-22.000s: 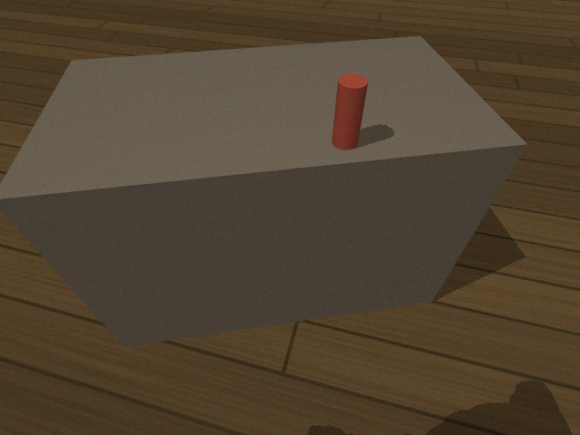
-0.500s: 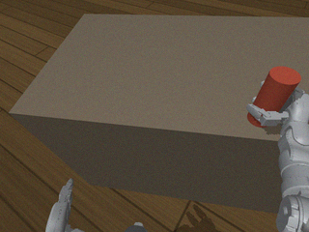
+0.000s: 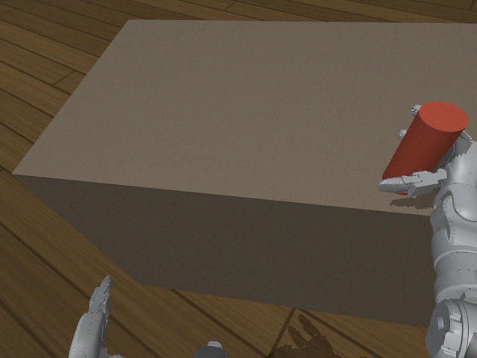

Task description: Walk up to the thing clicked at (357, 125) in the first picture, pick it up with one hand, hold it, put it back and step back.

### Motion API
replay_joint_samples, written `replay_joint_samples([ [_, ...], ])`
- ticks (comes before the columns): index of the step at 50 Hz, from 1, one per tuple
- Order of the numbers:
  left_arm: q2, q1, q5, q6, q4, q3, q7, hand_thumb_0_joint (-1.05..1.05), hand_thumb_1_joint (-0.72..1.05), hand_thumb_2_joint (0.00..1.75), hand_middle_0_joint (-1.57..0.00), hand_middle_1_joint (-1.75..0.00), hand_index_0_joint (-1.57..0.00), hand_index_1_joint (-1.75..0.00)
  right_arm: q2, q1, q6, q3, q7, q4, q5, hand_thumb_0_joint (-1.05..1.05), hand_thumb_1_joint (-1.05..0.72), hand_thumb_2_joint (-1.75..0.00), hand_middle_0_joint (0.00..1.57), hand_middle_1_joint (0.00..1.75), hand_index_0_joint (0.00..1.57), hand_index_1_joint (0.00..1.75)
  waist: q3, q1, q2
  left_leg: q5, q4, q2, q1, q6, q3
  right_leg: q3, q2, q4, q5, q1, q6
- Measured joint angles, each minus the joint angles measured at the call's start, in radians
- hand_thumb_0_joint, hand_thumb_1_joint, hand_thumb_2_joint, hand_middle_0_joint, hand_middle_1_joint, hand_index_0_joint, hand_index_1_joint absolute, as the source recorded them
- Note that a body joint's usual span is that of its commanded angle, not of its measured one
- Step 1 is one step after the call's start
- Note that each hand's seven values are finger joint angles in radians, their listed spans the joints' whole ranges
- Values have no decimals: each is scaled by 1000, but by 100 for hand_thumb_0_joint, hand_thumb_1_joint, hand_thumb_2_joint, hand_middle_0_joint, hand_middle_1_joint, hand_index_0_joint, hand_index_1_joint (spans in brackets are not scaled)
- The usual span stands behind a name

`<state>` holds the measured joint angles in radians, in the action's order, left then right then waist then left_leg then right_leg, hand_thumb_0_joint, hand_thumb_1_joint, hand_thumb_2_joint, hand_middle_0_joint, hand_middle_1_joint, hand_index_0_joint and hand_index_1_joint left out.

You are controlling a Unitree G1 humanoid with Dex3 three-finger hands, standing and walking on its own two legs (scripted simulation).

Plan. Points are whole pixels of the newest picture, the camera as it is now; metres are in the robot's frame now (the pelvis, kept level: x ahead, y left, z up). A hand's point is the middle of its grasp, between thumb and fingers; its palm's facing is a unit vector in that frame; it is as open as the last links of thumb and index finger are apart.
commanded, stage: withdraw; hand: right
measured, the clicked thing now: (418, 152) +0.44 -0.22 +0.10
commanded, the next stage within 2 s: rise in 0.30 s
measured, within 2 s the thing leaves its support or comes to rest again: neither
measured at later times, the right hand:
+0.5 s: hand out of the picture +0.44 -0.30 +0.23, palm faces +0.29 +0.95 -0.14, open 17.4 cm
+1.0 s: hand out of the picture +0.35 -0.38 +0.20, palm faces +0.53 +0.77 -0.37, open 17.6 cm
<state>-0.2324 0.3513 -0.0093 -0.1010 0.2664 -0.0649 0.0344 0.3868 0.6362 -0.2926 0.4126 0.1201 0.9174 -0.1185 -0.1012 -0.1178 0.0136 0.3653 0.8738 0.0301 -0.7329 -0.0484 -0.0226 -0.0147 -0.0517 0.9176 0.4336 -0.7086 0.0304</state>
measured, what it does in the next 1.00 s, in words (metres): stands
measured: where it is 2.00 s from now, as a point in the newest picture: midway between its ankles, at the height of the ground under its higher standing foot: outside the picture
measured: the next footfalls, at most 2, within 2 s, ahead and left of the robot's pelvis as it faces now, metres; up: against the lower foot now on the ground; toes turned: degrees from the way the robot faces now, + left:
none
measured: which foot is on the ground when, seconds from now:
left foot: down 0.00-1.00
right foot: down 0.00-1.00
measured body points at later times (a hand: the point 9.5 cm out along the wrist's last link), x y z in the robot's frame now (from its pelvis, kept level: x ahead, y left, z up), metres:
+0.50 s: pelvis +0.01 +0.00 +0.02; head +0.03 +0.00 +0.47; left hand +0.16 +0.25 -0.04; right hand +0.42 -0.34 +0.24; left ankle +0.03 +0.15 -0.69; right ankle +0.01 -0.14 -0.69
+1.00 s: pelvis +0.03 -0.01 +0.04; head +0.03 +0.01 +0.49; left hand +0.20 +0.24 -0.03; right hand +0.32 -0.41 +0.22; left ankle +0.03 +0.15 -0.69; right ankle +0.01 -0.14 -0.69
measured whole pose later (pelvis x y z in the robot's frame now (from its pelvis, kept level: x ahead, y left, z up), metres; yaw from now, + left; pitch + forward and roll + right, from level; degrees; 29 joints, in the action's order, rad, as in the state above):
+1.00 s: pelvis +0.03 -0.01 +0.04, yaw +0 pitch +5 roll +2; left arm -0.25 0.35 0.05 -0.08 0.41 -0.06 -0.01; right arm 0.60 0.27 -0.04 0.46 0.01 0.50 -0.03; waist -0.12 0.02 -0.06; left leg 0.28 0.57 0.03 -0.38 -0.05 -0.01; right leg -0.01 -0.05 0.65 0.36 -0.37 0.02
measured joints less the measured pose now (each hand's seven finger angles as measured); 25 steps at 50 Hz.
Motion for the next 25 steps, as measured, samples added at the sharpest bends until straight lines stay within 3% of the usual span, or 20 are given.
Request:
replay_joint_samples([
  [9, -5, 24, 6, 17, -27, -2, 1, -1, -50, 3, -6, -6, -6, -4, 8, -29, 35, 30, -6, -63, 5, -2, 47, -19, 32, 27, 33, 27, -3, 7, -8, -4, -27, -2, 45, 0, -1, 3, -2, -26, -3, 46, 1],
  [14, -14, 24, 21, 18, 20, -2, 18, -1, -49, 3, -5, -6, -6, -4, 51, -4, 77, 38, -7, -89, -4, -2, 48, -14, 21, 18, 22, 19, -6, 26, -15, -12, -66, 0, 111, 1, 5, -1, -1, -64, -13, 108, 1],
  [22, -7, -36, 40, 13, 147, 39, 27, -1, -49, 2, -5, -5, -6, -4, 171, 115, 210, 38, 78, -35, -22, -2, 55, -6, 9, 9, 10, 9, -7, 53, -42, -40, -133, 7, 180, -1, 12, -4, 6, -129, -43, 172, -2],
  [25, 2, -32, 43, 14, 116, 49, 18, -1, -49, 2, -5, -5, -6, -4, 230, 139, 214, 12, 61, -13, 43, -2, 56, -5, 8, 7, 8, 7, 3, 60, -42, -49, -154, 11, 204, -2, 3, 6, 9, -162, -56, 205, -4],
])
